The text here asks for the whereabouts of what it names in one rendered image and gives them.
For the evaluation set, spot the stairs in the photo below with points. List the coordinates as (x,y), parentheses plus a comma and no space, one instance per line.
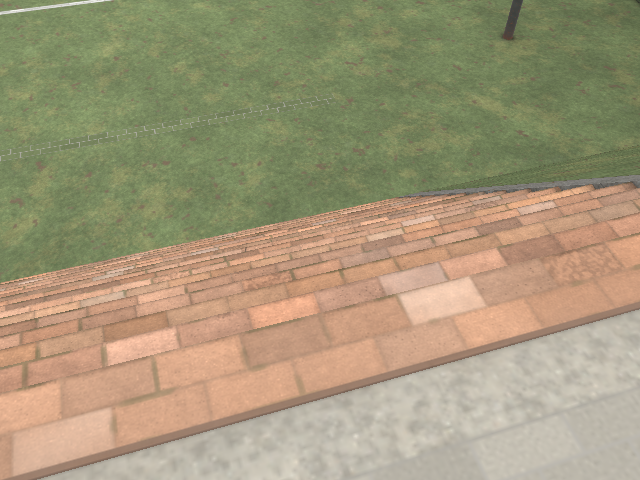
(86,317)

